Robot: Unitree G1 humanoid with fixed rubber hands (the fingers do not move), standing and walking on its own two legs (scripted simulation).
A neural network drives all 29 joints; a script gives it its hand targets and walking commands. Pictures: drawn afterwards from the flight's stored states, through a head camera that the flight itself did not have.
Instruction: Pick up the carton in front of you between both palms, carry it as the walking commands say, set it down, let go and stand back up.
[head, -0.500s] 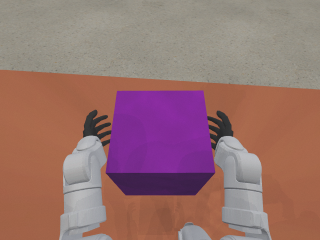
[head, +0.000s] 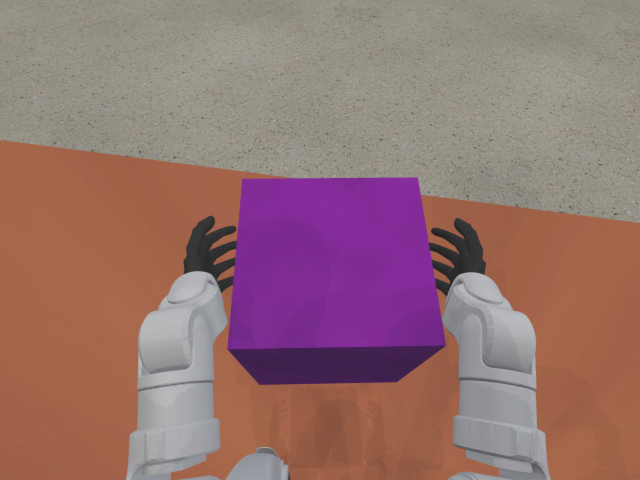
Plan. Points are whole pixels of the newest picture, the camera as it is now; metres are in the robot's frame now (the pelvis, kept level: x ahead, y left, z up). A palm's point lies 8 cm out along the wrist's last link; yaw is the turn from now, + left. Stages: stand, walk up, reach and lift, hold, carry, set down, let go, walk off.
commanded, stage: carry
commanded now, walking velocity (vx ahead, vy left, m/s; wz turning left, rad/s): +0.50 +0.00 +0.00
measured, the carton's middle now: (329, 293) +0.35 +0.02 +0.01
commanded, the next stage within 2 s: none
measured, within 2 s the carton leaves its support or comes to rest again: neither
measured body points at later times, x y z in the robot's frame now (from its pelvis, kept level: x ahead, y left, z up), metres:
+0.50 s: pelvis +0.30 -0.01 -0.05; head +0.32 -0.01 +0.40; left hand +0.65 +0.14 +0.04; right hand +0.63 -0.17 +0.05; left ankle +0.17 +0.08 -0.76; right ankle +0.46 -0.10 -0.76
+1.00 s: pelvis +0.60 -0.04 -0.08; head +0.62 -0.05 +0.37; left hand +0.93 +0.12 +0.00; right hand +0.94 -0.19 -0.01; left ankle +0.73 +0.07 -0.79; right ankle +0.47 -0.09 -0.80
